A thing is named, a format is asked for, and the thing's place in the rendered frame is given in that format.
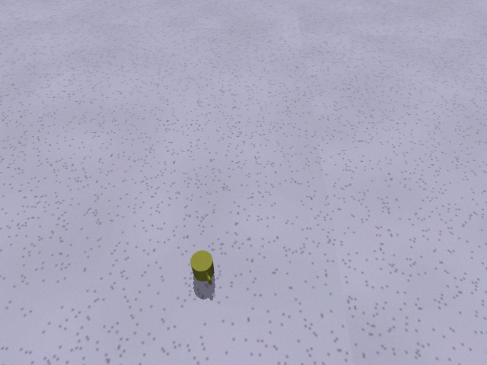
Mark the mug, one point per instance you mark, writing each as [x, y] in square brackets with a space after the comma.
[202, 266]

